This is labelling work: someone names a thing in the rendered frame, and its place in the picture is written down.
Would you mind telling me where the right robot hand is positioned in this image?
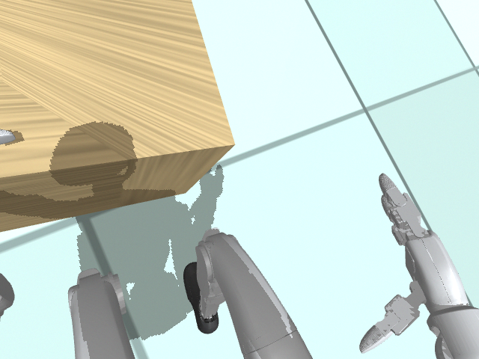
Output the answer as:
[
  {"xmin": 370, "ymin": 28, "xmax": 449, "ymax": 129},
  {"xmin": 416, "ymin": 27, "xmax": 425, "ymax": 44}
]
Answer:
[{"xmin": 359, "ymin": 174, "xmax": 469, "ymax": 354}]

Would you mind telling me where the left robot arm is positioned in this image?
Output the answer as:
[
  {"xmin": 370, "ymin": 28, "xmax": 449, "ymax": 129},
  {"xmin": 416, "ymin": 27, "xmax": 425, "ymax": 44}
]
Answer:
[{"xmin": 0, "ymin": 273, "xmax": 15, "ymax": 318}]

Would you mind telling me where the left robot hand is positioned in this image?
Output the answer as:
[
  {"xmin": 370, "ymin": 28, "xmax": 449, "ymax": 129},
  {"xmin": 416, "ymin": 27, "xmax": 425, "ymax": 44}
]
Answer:
[{"xmin": 0, "ymin": 129, "xmax": 16, "ymax": 144}]

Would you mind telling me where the right robot arm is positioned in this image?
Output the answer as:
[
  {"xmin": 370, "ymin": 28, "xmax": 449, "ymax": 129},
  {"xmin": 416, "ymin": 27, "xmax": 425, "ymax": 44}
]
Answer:
[{"xmin": 427, "ymin": 306, "xmax": 479, "ymax": 359}]

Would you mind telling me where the right robot foot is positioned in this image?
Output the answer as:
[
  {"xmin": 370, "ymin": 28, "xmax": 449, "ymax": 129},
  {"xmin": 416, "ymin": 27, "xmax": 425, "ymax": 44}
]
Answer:
[{"xmin": 183, "ymin": 262, "xmax": 219, "ymax": 334}]

